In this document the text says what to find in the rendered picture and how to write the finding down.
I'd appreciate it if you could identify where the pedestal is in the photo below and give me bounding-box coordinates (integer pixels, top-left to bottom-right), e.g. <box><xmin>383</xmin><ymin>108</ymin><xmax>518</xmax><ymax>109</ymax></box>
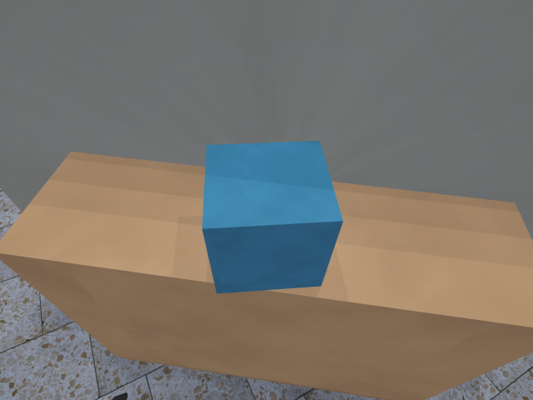
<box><xmin>0</xmin><ymin>152</ymin><xmax>533</xmax><ymax>400</ymax></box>

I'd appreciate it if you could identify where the carton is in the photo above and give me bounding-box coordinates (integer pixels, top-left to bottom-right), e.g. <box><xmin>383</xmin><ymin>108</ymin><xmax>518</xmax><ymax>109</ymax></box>
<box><xmin>202</xmin><ymin>141</ymin><xmax>343</xmax><ymax>293</ymax></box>

